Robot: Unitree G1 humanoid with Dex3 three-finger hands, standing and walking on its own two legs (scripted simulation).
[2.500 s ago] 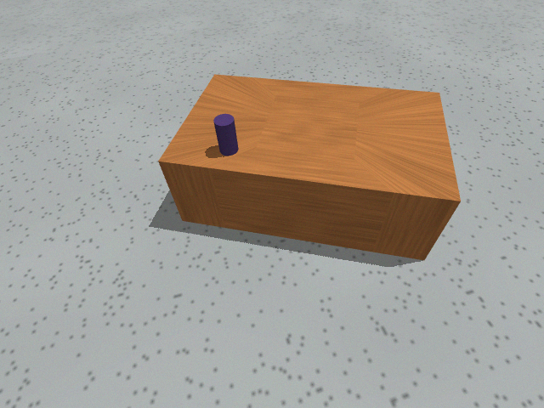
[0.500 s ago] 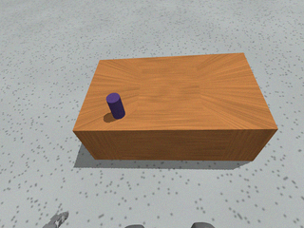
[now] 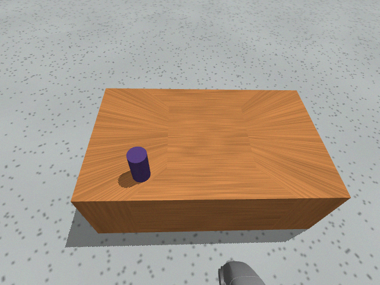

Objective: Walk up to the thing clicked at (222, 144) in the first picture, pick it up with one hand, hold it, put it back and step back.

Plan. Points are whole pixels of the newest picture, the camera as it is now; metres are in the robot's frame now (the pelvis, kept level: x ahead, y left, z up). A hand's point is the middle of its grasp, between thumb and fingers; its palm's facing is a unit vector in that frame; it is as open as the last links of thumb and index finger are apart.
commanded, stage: walk up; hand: left
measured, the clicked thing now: (139, 165) +0.57 +0.20 -0.31
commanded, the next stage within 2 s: stand in 1.52 s
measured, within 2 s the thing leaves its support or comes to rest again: neither
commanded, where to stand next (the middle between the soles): +0.15 -0.01 m, yaw +1 degrees
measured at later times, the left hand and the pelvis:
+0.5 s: hand (99, 256) +0.21 +0.24 -0.15, palm faces -0.03 -0.94 -0.33, open 7.4 cm; pelvis +0.07 +0.00 -0.01, yaw +0 degrees
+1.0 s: hand out of the picture +0.15 +0.26 -0.15, palm faces +0.03 -0.94 -0.34, open 7.4 cm; pelvis +0.08 +0.00 +0.00, yaw +2 degrees
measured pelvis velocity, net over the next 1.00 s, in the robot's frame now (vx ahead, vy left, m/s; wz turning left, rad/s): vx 0.08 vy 0.00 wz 0.03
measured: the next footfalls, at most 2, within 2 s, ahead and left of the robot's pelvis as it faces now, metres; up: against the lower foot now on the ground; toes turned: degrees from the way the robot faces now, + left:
right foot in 0.22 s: +0.19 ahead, -0.12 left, +0.00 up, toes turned -2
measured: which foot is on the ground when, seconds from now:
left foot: down 0.00-1.00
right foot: up 0.00-0.20, down 0.22-1.00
